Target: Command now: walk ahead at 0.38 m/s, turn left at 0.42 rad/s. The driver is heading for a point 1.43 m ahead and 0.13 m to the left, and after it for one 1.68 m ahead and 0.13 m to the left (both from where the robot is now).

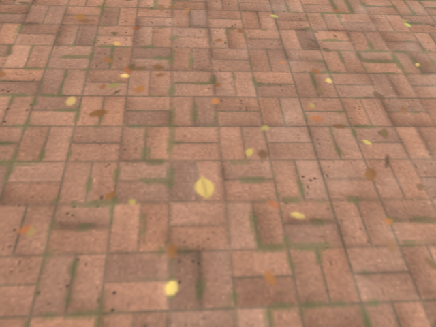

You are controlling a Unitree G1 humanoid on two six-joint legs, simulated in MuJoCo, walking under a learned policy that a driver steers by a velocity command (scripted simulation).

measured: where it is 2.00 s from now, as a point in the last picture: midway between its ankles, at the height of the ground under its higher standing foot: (183, 172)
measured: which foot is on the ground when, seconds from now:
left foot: down 0.00-0.24, up 0.26-0.70, down 0.72-1.00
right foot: up 0.00-0.22, down 0.24-0.72, up 0.74-1.00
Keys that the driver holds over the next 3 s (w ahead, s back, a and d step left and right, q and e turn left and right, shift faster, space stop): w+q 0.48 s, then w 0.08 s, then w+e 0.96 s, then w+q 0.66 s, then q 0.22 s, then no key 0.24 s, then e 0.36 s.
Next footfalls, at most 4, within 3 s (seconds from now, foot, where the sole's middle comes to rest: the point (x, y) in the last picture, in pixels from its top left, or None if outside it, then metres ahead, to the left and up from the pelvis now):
0.24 right None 0.26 -0.14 -0.78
0.72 left None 0.48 0.20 -0.78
1.26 right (196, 240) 0.81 0.02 -0.78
1.76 left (154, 169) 1.14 0.18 -0.78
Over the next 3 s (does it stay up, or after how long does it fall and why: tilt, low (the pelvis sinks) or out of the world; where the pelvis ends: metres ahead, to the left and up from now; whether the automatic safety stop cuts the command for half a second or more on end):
stays up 1.37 0.12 -0.01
